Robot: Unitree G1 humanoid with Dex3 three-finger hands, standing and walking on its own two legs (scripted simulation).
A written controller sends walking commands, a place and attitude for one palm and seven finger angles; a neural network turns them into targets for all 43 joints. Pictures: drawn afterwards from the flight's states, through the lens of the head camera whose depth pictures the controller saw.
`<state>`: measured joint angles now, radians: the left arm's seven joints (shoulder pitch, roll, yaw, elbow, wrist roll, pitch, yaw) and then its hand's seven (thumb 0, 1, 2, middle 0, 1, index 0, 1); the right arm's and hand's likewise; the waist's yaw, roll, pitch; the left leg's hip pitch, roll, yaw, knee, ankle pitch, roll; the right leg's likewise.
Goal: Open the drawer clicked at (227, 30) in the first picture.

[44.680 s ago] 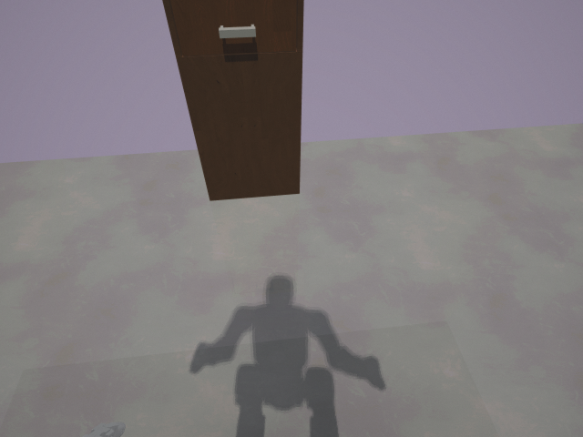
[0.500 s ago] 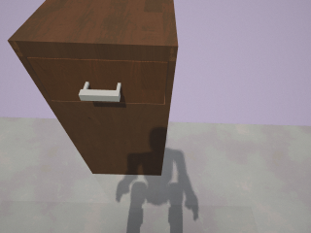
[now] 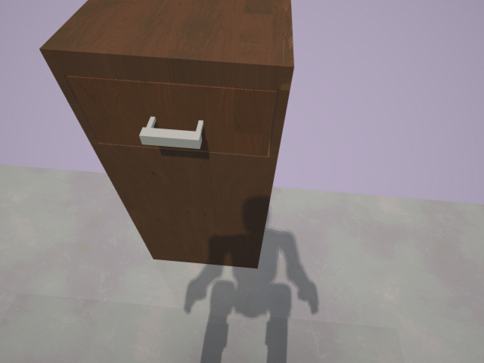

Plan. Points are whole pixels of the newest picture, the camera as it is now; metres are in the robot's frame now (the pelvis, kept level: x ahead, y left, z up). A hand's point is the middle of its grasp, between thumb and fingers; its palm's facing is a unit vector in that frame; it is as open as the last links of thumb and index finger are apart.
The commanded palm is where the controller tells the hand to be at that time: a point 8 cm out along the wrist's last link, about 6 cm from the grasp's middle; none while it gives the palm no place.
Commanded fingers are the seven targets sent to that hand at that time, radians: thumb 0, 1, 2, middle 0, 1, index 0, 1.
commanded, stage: come to a stop and stand still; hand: left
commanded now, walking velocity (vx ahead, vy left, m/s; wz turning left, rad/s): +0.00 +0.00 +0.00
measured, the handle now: (173, 130) +0.53 +0.18 +0.04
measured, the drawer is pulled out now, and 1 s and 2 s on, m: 0.00 0.00 0.00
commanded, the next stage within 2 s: look again from close up in 0.20 s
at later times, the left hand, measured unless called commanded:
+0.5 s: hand out of the picture +0.01 +0.19 -0.17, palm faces -0.03 -0.98 -0.21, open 7.4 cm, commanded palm none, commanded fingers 0.00 0.90 0.90 -0.20 -0.30 -0.20 -0.30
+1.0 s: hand out of the picture +0.10 +0.22 -0.09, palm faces -0.06 -0.86 -0.51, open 7.4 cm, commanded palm +0.09 +0.24 -0.04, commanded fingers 0.00 0.71 0.82 -0.21 -0.42 -0.21 -0.42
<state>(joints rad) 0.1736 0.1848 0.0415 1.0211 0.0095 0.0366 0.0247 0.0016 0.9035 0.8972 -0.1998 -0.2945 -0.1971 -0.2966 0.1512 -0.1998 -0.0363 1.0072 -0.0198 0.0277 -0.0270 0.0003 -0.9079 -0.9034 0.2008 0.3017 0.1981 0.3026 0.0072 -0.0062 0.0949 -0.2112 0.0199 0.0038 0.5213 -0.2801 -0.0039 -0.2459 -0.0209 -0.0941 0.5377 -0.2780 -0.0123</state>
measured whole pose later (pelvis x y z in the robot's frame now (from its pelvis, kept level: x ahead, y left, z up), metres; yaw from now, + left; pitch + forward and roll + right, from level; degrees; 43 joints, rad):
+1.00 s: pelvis -0.03 +0.02 +0.00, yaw -3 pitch -2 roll +1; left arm 0.48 0.24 -0.07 0.28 0.20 0.08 0.19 0.02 0.89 0.88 -0.21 -0.32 -0.20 -0.32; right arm 0.36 -0.21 0.02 0.91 0.04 -0.22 -0.09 0.02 -0.92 -0.90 0.21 0.30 0.20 0.30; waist 0.02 0.01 0.00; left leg -0.22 -0.02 0.08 0.52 -0.27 0.02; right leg -0.30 -0.06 -0.02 0.58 -0.26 0.00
